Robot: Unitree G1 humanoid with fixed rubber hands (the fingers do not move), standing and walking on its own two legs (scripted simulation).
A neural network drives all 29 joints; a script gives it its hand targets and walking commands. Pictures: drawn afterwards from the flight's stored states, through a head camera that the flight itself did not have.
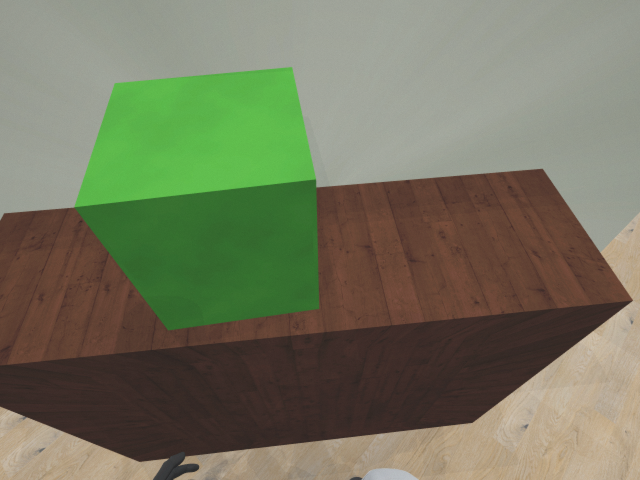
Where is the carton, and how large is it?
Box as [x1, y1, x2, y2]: [74, 67, 318, 329]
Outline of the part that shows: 291,67 122,82 114,84 74,207 168,329 318,308 315,176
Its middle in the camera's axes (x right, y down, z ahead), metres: -0.12 -0.04 +0.50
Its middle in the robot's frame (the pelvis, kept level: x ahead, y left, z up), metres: +0.43 +0.08 +0.11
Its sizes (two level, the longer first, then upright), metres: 0.210 0.200 0.250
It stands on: a pedestal, 0.75 m high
